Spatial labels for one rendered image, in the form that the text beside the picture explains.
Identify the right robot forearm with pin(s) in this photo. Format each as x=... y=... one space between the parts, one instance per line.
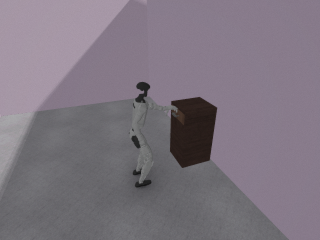
x=138 y=134

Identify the left robot forearm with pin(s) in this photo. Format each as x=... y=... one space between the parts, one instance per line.
x=160 y=108

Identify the drawer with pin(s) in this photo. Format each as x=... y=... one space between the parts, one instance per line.
x=181 y=116

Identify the left robot upper arm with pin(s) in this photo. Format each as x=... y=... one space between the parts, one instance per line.
x=150 y=105

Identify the cabinet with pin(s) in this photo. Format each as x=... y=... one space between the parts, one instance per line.
x=191 y=143

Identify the right robot upper arm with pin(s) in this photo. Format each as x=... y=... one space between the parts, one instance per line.
x=140 y=112

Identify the robot right hand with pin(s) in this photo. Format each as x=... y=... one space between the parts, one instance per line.
x=145 y=150

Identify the right robot shin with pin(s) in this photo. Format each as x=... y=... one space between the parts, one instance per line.
x=145 y=170

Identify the robot right thigh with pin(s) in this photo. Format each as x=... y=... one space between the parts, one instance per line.
x=137 y=144

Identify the robot left hand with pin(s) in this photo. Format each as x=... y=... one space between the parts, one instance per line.
x=171 y=107

